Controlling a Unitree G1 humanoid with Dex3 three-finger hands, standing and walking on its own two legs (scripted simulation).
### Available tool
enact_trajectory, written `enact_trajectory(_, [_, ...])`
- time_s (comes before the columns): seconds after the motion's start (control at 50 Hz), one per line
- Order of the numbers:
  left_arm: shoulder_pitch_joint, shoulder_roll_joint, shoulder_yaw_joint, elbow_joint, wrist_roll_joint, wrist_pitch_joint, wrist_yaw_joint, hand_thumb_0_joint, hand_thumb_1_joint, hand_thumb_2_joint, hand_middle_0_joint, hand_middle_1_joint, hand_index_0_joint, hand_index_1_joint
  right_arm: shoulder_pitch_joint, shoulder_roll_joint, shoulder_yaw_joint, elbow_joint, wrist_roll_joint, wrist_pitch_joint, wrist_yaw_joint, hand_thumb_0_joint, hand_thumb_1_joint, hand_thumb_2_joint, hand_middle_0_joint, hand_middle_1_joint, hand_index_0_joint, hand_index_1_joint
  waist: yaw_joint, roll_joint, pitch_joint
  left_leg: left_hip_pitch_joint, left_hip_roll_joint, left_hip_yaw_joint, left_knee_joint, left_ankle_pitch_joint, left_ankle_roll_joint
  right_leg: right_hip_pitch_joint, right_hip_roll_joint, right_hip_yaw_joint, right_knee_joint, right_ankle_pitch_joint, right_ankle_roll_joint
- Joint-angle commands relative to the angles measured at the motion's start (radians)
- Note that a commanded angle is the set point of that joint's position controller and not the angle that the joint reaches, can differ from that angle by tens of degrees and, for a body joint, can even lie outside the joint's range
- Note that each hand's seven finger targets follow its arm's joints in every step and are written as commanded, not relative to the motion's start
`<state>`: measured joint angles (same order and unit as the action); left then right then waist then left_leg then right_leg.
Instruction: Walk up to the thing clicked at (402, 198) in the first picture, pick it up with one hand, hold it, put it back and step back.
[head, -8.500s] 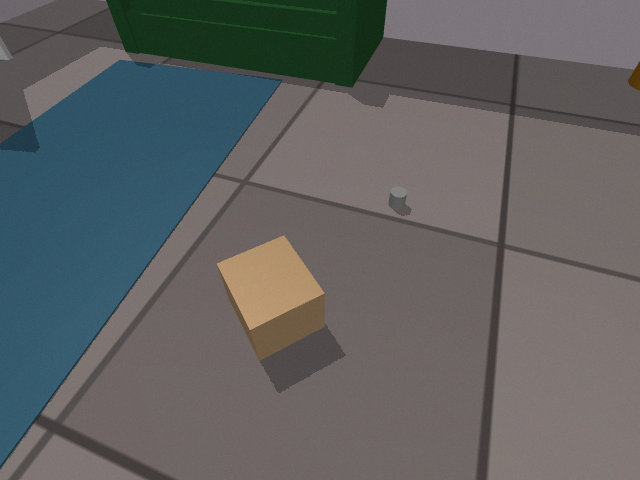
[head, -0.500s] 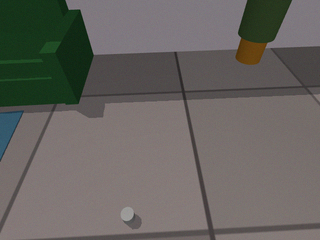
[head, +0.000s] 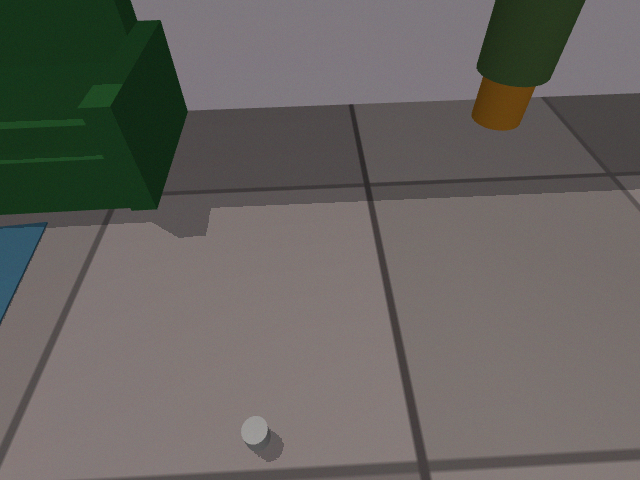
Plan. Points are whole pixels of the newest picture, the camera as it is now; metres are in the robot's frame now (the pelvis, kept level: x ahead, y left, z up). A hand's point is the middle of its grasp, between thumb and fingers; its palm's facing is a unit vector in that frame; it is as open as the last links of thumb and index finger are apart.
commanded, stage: stand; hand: left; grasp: from above
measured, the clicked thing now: (256, 433) +0.38 +0.22 -0.74
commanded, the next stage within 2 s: rise first in 0.18 s
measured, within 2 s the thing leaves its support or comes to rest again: neither
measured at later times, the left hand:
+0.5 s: hand out of the picture +0.14 +0.25 -0.17, palm faces +0.00 -0.94 -0.33, open 8.8 cm
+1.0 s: hand out of the picture +0.12 +0.26 -0.25, palm faces -0.16 -0.87 -0.46, open 14.0 cm
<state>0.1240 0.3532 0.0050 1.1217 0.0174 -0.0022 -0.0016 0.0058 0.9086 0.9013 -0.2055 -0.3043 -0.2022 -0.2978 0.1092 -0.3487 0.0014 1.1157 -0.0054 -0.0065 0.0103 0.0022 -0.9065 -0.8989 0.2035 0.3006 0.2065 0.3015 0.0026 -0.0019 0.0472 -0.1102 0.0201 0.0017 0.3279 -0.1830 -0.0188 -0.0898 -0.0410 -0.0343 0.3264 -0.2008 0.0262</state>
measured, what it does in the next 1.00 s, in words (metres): lowers itself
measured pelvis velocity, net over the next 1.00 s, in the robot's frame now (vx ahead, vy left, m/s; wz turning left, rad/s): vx -0.02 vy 0.01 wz -0.02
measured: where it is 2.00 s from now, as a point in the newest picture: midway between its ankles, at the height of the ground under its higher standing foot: outside the picture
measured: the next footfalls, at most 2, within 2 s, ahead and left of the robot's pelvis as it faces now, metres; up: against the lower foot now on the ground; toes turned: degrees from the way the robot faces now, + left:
none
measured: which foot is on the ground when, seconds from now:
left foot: down 0.00-1.00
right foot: down 0.00-1.00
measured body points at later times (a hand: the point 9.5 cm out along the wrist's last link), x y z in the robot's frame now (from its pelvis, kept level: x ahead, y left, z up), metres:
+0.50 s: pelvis -0.02 +0.00 -0.02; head +0.04 +0.01 +0.43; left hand +0.14 +0.30 -0.15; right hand +0.08 -0.27 -0.14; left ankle +0.00 +0.13 -0.75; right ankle -0.01 -0.13 -0.75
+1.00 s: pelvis -0.02 +0.01 -0.10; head +0.08 +0.02 +0.34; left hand +0.13 +0.31 -0.22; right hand +0.14 -0.25 -0.19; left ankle +0.00 +0.13 -0.75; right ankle -0.01 -0.13 -0.75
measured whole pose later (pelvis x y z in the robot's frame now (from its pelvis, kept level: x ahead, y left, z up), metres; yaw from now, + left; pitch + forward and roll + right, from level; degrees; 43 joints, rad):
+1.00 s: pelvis -0.02 +0.01 -0.10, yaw -1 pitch +18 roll -2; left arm 0.18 0.32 0.16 0.59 0.27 0.12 0.01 0.00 -0.50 1.01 -0.07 -1.07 -0.06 -1.07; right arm 0.18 -0.23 -0.05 0.60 0.00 -0.13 -0.01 0.01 -0.92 -0.90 0.20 0.30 0.20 0.30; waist -0.02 -0.01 -0.10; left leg -0.95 0.04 -0.02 1.17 -0.53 -0.01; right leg -0.92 -0.03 -0.02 1.14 -0.53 0.03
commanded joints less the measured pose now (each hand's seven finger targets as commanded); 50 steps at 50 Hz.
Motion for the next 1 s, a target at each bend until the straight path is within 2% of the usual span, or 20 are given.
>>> enact_trajectory(0.0, [-0.022,0.21,0.036,-0.06,-0.007,-0.026,0.008,0.0,0.9,0.9,-0.2,-0.3,-0.2,-0.301,-0.035,-0.218,-0.038,-0.051,-0.003,-0.022,-0.018,0.0,-0.9,-0.9,0.2,0.3,0.2,0.3,0.003,0.01,-0.06,0.003,0.112,-0.082,-0.045,0.176,0.032,0.003,-0.103,0.076,-0.057,0.155,-0.038])
enact_trajectory(0.12, [-0.026,0.216,0.039,-0.063,-0.005,-0.027,0.012,0.0,0.9,0.9,-0.2,-0.3,-0.2,-0.301,-0.031,-0.216,-0.039,-0.056,-0.003,-0.021,-0.018,0.0,-0.9,-0.9,0.2,0.3,0.2,0.3,-0.001,0.0,-0.08,0.014,0.115,-0.079,-0.037,0.202,0.038,0.02,-0.107,0.075,-0.052,0.196,-0.037])
enact_trajectory(0.24, [-0.025,0.215,0.04,-0.06,-0.006,-0.025,0.011,0.0,0.9,0.9,-0.2,-0.3,-0.2,-0.301,-0.028,-0.213,-0.037,-0.053,-0.004,-0.02,-0.019,0.0,-0.9,-0.9,0.2,0.3,0.2,0.3,-0.001,0.004,-0.052,0.003,0.11,-0.081,-0.049,0.166,0.031,0.003,-0.102,0.075,-0.055,0.15,-0.037])
enact_trajectory(0.26, [-0.018,0.212,0.037,-0.059,-0.005,-0.025,0.011,0.0,0.82,0.978,-0.165,-0.38,-0.149,-0.381,-0.034,-0.217,-0.039,-0.055,-0.003,-0.02,-0.018,0.0,-0.93,-0.915,0.199,0.302,0.2,0.302,0.002,0.008,-0.058,0.012,0.116,-0.083,-0.047,0.163,0.035,0.001,-0.103,0.073,-0.058,0.141,-0.038])
enact_trajectory(0.28, [-0.369,0.048,0.041,-0.41,-0.059,-0.119,0.024,0.0,0.74,1.014,-0.182,-0.46,-0.139,-0.461,-0.018,-0.054,0.002,-0.335,0.064,-0.069,-0.039,0.0,-0.994,-0.926,0.198,0.3,0.199,0.3,-0.125,0.024,0.001,-0.099,-0.023,0.048,0.022,0.009,0.025,-0.24,0.032,0.011,0.018,0.085,-0.029])
enact_trajectory(0.3, [-0.498,0.093,0.055,-0.361,-0.058,-0.114,0.03,0.0,0.66,0.97,-0.208,-0.532,-0.167,-0.541,0.027,-0.079,-0.003,-0.276,0.064,-0.067,-0.05,0.0,-0.952,-0.917,0.198,0.3,0.199,0.3,-0.098,0.003,-0.031,-0.094,-0.028,0.042,0.036,-0.021,0.027,-0.196,0.031,-0.003,0.027,0.047,-0.027])
enact_trajectory(0.32, [-0.321,0.147,0.099,-0.167,-0.044,-0.071,0.035,0.0,0.58,0.985,-0.182,-0.593,-0.141,-0.621,0.063,-0.107,-0.014,-0.264,0.061,-0.056,-0.054,0.0,-0.943,-0.916,0.198,0.3,0.199,0.3,-0.084,-0.034,-0.01,-0.126,-0.032,0.044,0.054,-0.052,0.029,-0.206,0.039,-0.013,0.033,-0.002,-0.035])
enact_trajectory(0.34, [-0.232,0.169,0.122,-0.096,-0.033,-0.053,0.024,0.0,0.5,0.951,-0.173,-0.661,-0.149,-0.685,0.073,-0.11,-0.026,-0.287,0.063,-0.044,-0.054,0.0,-0.917,-0.908,0.198,0.3,0.199,0.3,-0.044,-0.047,-0.008,-0.171,-0.025,0.044,0.089,-0.027,0.028,-0.222,0.046,-0.022,0.064,-0.004,-0.035])
enact_trajectory(0.38, [-0.332,0.258,0.164,-0.16,0.005,-0.063,0.012,0.0,0.34,0.947,-0.129,-0.814,-0.13,-0.811,0.101,-0.11,-0.054,-0.326,0.051,-0.052,-0.068,0.0,-0.923,-0.907,0.199,0.3,0.199,0.3,-0.035,-0.035,-0.152,-0.171,-0.027,0.039,0.145,0.02,0.03,-0.216,0.038,-0.009,0.12,0.053,-0.033])
enact_trajectory(0.42, [-0.181,0.231,0.183,-0.061,0.055,-0.044,-0.014,0.0,0.186,0.938,-0.092,-0.953,-0.119,-0.925,0.131,-0.101,-0.075,-0.354,0.032,-0.06,-0.057,0.0,-0.957,-0.915,0.199,0.3,0.2,0.3,-0.024,-0.009,-0.211,-0.24,-0.033,0.032,0.223,0.059,0.024,-0.243,0.036,-0.006,0.203,0.097,-0.035])
enact_trajectory(0.46, [-0.075,0.232,0.229,-0.083,0.097,-0.027,-0.027,0.0,0.032,0.967,-0.066,-1.022,-0.092,-0.993,0.14,-0.091,-0.094,-0.398,0.02,-0.064,-0.045,0.0,-0.965,-0.917,0.199,0.3,0.2,0.3,0.031,0.05,-0.295,-0.258,-0.039,0.031,0.27,0.109,0.013,-0.237,0.037,-0.004,0.259,0.116,-0.045])
enact_trajectory(0.5, [-0.104,0.198,0.205,-0.191,0.116,-0.002,-0.02,0.0,-0.108,0.986,-0.042,-1.066,-0.067,-1.038,0.127,-0.079,-0.096,-0.454,0.022,-0.066,-0.04,0.0,-0.956,-0.915,0.199,0.3,0.2,0.3,0.032,0.096,-0.334,-0.251,-0.036,0.032,0.274,0.107,0.004,-0.252,0.041,0.0,0.273,0.1,-0.049])
enact_trajectory(0.54, [-0.086,0.148,0.182,-0.18,0.134,0.048,-0.009,0.0,-0.268,0.998,-0.059,-1.07,-0.071,-1.056,0.107,-0.069,-0.089,-0.492,0.028,-0.067,-0.035,0.0,-0.945,-0.913,0.2,0.3,0.2,0.3,0.018,0.058,-0.257,-0.32,-0.029,0.021,0.29,0.066,0.004,-0.31,0.048,-0.012,0.282,0.052,-0.049])
enact_trajectory(0.58, [-0.138,0.182,0.194,-0.258,0.146,0.076,0.003,0.0,-0.423,1.013,-0.069,-1.057,-0.068,-1.057,0.092,-0.072,-0.096,-0.528,0.03,-0.072,-0.031,0.0,-0.944,-0.914,0.2,0.3,0.2,0.3,0.008,0.044,-0.275,-0.352,-0.022,0.017,0.329,0.04,0.008,-0.348,0.048,-0.015,0.315,0.019,-0.046])
enact_trajectory(0.62, [-0.104,0.145,0.182,-0.262,0.148,0.099,0.009,0.0,-0.529,1.006,-0.077,-1.06,-0.073,-1.063,0.094,-0.065,-0.096,-0.549,0.027,-0.083,-0.026,0.0,-0.937,-0.912,0.2,0.3,0.2,0.3,-0.004,0.012,-0.244,-0.42,-0.019,0.014,0.374,-0.022,0.01,-0.423,0.053,-0.017,0.354,-0.047,-0.043])
enact_trajectory(0.64, [-0.108,0.124,0.17,-0.271,0.156,0.103,0.01,0.0,-0.54,1.009,-0.072,-1.058,-0.065,-1.064,0.101,-0.062,-0.096,-0.555,0.026,-0.091,-0.024,0.0,-0.923,-0.908,0.2,0.3,0.2,0.3,-0.015,-0.004,-0.232,-0.45,-0.016,0.013,0.402,-0.051,0.014,-0.463,0.054,-0.017,0.381,-0.072,-0.043])
enact_trajectory(0.68, [-0.135,0.159,0.206,-0.339,0.169,0.087,0.017,0.0,-0.572,1.012,-0.07,-1.05,-0.059,-1.061,0.107,-0.06,-0.102,-0.569,0.02,-0.111,-0.022,0.0,-0.909,-0.904,0.2,0.3,0.2,0.3,-0.013,0.011,-0.261,-0.504,-0.01,0.007,0.46,-0.084,0.015,-0.524,0.055,-0.016,0.445,-0.103,-0.042])
enact_trajectory(0.78, [-0.035,0.171,0.236,-0.516,0.202,0.059,0.027,0.0,-0.544,1.003,-0.065,-1.077,-0.059,-1.082,0.119,-0.044,-0.108,-0.603,0.011,-0.146,-0.033,0.0,-0.909,-0.905,0.2,0.3,0.2,0.3,-0.012,0.043,-0.384,-0.548,-0.008,0.013,0.585,-0.033,0.02,-0.594,0.046,0.002,0.571,-0.046,-0.042])
enact_trajectory(0.84, [0.001,0.165,0.221,-0.578,0.232,0.07,0.028,0.0,-0.54,1.005,-0.062,-1.076,-0.054,-1.083,0.12,-0.042,-0.112,-0.613,0.006,-0.153,-0.04,0.0,-0.908,-0.905,0.2,0.3,0.2,0.3,-0.027,0.048,-0.396,-0.582,-0.006,0.011,0.638,-0.027,0.022,-0.641,0.042,0.007,0.613,-0.032,-0.039])
enact_trajectory(0.98, [0.115,0.146,0.208,-0.723,0.268,0.111,0.024,0.0,-0.552,0.982,-0.062,-1.086,-0.062,-1.086,0.086,-0.04,-0.108,-0.648,0.005,-0.175,-0.039,0.0,-0.918,-0.907,0.2,0.3,0.2,0.3,-0.022,0.093,-0.444,-0.655,0.003,-0.013,0.725,-0.015,0.018,-0.756,0.041,-0.005,0.723,-0.058,-0.047])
